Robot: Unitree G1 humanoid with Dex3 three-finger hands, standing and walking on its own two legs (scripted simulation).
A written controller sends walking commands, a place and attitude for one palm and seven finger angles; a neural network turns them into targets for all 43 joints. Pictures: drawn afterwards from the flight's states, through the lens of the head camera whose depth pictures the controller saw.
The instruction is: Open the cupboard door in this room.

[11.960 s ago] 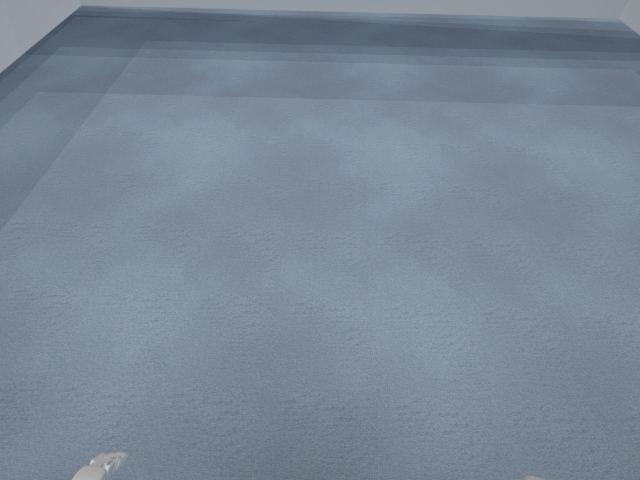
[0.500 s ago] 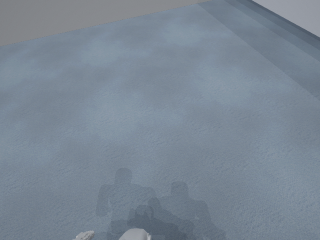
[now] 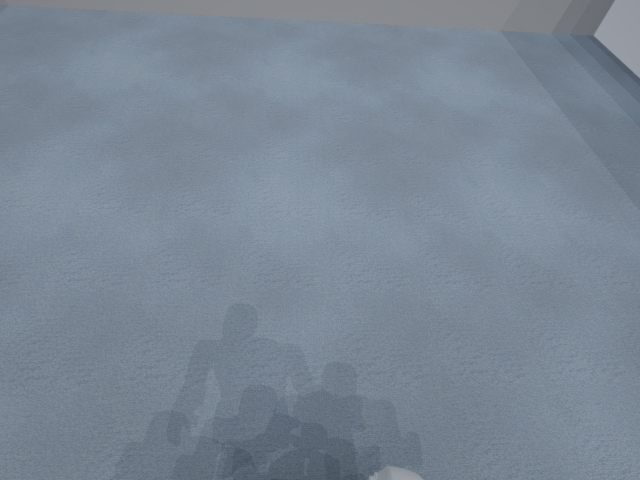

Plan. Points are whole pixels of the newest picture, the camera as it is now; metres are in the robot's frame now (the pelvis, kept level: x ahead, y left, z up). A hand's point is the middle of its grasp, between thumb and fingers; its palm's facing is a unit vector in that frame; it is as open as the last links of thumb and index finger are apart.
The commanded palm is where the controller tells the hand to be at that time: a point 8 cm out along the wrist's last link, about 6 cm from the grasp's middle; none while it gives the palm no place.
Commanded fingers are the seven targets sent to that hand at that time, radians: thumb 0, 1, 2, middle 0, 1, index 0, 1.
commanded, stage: turn or walk to find it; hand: left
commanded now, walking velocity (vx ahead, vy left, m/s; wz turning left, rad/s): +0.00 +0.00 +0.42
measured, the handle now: out of the picture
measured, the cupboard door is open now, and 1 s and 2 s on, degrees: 0 0 0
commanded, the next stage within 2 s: none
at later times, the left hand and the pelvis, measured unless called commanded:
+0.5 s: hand out of the picture +0.01 +0.15 -0.15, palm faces +0.24 -0.93 -0.27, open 7.4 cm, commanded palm none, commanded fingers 0.00 0.90 0.90 -0.20 -0.30 -0.20 -0.30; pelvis -0.03 -0.05 +0.00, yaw +14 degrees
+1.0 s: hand out of the picture -0.11 +0.21 -0.17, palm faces +0.48 -0.84 -0.26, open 7.4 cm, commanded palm none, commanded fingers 0.00 0.90 0.90 -0.20 -0.30 -0.20 -0.30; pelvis -0.07 -0.02 +0.00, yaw +26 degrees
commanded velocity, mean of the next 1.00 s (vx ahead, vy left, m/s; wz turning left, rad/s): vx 0.00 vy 0.00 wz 0.42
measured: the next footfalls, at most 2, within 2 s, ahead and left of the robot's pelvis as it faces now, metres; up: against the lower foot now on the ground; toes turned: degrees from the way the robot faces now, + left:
right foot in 0.30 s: +0.03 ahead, -0.14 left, +0.00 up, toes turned +4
left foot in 0.74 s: -0.07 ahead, +0.10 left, +0.00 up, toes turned +25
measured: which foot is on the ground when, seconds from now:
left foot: down 0.00-0.30, up 0.32-0.72, down 0.74-1.00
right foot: up 0.00-0.28, down 0.30-0.74, up 0.76-1.00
